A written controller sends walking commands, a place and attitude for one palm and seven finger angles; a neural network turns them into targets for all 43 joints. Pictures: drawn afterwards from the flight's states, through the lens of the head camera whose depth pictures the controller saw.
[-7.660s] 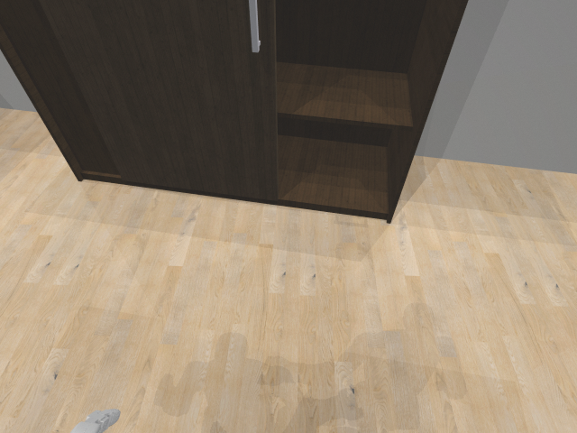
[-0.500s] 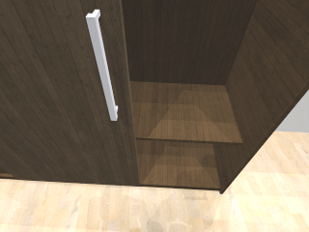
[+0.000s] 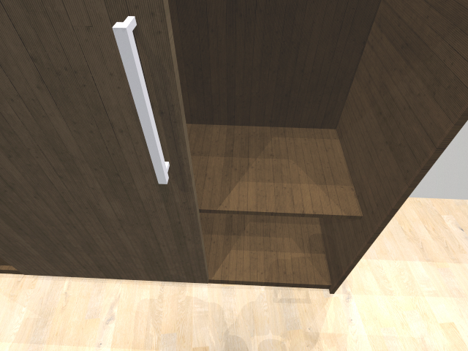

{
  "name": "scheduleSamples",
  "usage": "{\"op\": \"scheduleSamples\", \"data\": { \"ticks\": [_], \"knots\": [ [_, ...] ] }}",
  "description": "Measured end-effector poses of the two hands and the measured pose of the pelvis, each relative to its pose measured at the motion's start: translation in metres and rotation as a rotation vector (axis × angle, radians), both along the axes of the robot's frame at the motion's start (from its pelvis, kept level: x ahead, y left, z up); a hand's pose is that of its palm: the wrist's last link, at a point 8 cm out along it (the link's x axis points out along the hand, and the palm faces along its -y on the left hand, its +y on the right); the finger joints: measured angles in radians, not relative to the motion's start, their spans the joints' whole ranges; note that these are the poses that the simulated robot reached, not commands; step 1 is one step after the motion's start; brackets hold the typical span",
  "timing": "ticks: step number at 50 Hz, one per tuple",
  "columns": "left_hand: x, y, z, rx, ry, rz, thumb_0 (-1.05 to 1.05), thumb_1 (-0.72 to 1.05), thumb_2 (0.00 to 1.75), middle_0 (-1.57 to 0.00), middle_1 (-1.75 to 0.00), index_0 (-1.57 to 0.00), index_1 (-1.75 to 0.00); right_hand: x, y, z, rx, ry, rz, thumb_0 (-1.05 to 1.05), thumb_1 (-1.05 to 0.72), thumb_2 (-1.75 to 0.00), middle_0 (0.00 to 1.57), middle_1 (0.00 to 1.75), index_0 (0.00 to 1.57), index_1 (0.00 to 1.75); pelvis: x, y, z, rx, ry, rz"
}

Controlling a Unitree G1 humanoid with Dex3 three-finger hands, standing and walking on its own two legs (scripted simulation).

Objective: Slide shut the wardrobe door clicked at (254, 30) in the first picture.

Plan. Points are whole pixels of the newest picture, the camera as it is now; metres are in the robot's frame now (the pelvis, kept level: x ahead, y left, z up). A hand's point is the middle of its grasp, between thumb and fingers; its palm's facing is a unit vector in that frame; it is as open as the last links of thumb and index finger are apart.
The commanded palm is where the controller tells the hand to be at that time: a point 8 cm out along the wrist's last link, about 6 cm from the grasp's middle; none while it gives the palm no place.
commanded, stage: raise the hand with hooked fingers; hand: left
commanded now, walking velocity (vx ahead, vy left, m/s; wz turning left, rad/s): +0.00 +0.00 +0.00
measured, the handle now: (150, 115) +0.48 +0.19 +0.16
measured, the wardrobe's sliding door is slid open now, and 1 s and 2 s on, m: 0.52 0.52 0.52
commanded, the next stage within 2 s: none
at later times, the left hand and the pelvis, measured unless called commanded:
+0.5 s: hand out of the picture +0.12 +0.18 -0.03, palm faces +0.16 -0.99 -0.03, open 9.1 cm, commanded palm +0.13 +0.24 +0.00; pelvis -0.03 -0.04 -0.06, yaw +3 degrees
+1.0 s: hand (86, 298) +0.18 +0.23 +0.05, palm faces +0.04 -1.00 -0.08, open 12.2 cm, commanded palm +0.15 +0.28 +0.06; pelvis -0.03 -0.01 -0.03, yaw +3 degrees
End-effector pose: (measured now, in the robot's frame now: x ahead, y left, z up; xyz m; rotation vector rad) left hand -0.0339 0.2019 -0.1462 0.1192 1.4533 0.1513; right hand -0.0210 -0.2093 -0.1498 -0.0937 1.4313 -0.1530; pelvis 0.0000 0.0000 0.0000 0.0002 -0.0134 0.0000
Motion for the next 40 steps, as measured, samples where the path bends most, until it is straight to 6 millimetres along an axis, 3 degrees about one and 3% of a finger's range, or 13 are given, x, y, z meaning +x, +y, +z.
{"op": "scheduleSamples", "data": {
  "ticks": [2,6,10,13,17,20,22,25,27,29,32,36,40],
  "knots": [
    [0.023,0.009,0.012,0.037,-0.136,0.043,0.03,0.93,0.90,-0.20,-0.30,-0.21,-0.31,0.007,-0.009,0.005,-0.032,-0.082,0.011,0.02,-0.92,-0.90,0.20,0.30,0.20,0.30,-0.003,-0.002,-0.002,0.004,-0.001,0.002],
    [0.099,0.040,0.075,0.177,-0.606,0.063,0.07,0.95,0.88,-0.21,-0.32,-0.21,-0.32,0.043,-0.035,0.015,-0.094,-0.349,0.031,0.02,-0.93,-0.90,0.20,0.30,0.20,0.30,-0.008,-0.006,-0.008,0.014,0.007,0.033],
    [0.178,0.026,0.150,0.144,-1.099,-0.026,0.05,0.88,0.86,-0.20,-0.35,-0.20,-0.36,0.097,-0.056,0.028,-0.143,-0.607,0.085,0.02,-0.92,-0.90,0.20,0.30,0.20,0.30,-0.018,-0.007,-0.016,0.001,0.037,0.060],
    [0.212,0.004,0.174,0.013,-1.380,-0.102,0.03,0.81,0.84,-0.20,-0.39,-0.20,-0.39,0.135,-0.067,0.045,-0.167,-0.766,0.106,0.02,-0.91,-0.90,0.20,0.30,0.20,0.30,-0.025,-0.014,-0.026,0.002,0.090,0.045],
    [0.207,-0.011,0.151,-0.158,-1.463,-0.188,0.02,0.70,0.80,-0.21,-0.44,-0.22,-0.45,0.173,-0.075,0.067,-0.181,-0.904,0.151,0.01,-0.91,-0.90,0.20,0.30,0.20,0.30,-0.032,-0.027,-0.042,0.008,0.131,0.029],
    [0.178,-0.001,0.121,-0.169,-1.340,-0.153,0.01,0.62,0.77,-0.22,-0.49,-0.23,-0.49,0.194,-0.075,0.078,-0.187,-0.954,0.183,0.01,-0.91,-0.90,0.20,0.30,0.20,0.30,-0.033,-0.034,-0.050,0.006,0.132,0.032],
    [0.154,0.011,0.113,-0.120,-1.279,-0.092,0.01,0.57,0.75,-0.23,-0.52,-0.23,-0.52,0.204,-0.072,0.081,-0.184,-0.974,0.200,0.01,-0.90,-0.90,0.20,0.30,0.20,0.30,-0.032,-0.036,-0.052,-0.002,0.130,0.039],
    [0.128,0.032,0.124,0.006,-1.310,-0.028,0.02,0.49,0.72,-0.23,-0.56,-0.24,-0.57,0.213,-0.062,0.075,-0.167,-0.976,0.242,0.01,-0.90,-0.90,0.20,0.30,0.20,0.30,-0.032,-0.039,-0.056,-0.020,0.130,0.059],
    [0.122,0.041,0.140,0.073,-1.400,-0.027,0.02,0.44,0.70,-0.24,-0.59,-0.24,-0.60,0.214,-0.053,0.065,-0.145,-0.961,0.274,0.01,-0.90,-0.90,0.20,0.30,0.20,0.30,-0.034,-0.039,-0.059,-0.034,0.131,0.075],
    [0.128,0.043,0.156,0.088,-1.499,-0.064,0.02,0.40,0.68,-0.24,-0.62,-0.24,-0.63,0.209,-0.043,0.052,-0.115,-0.936,0.300,0.01,-0.90,-0.90,0.20,0.30,0.20,0.30,-0.038,-0.040,-0.062,-0.048,0.129,0.088],
    [0.152,0.036,0.171,0.018,-1.564,-0.186,0.01,0.33,0.66,-0.24,-0.66,-0.24,-0.67,0.195,-0.031,0.032,-0.067,-0.882,0.302,0.01,-0.90,-0.90,0.20,0.30,0.20,0.30,-0.044,-0.039,-0.063,-0.057,0.128,0.093],
    [0.189,0.032,0.169,-0.120,-1.434,-0.291,0.01,0.23,0.61,-0.25,-0.72,-0.25,-0.73,0.164,-0.026,0.019,-0.033,-0.806,0.228,0.01,-0.90,-0.90,0.20,0.30,0.20,0.30,-0.045,-0.036,-0.056,-0.047,0.127,0.074],
    [0.202,0.047,0.173,-0.134,-1.355,-0.209,0.01,0.14,0.57,-0.26,-0.78,-0.26,-0.79,0.136,-0.033,0.022,-0.054,-0.755,0.137,0.01,-0.90,-0.90,0.21,0.30,0.20,0.30,-0.039,-0.030,-0.045,-0.029,0.124,0.046]
  ]
}}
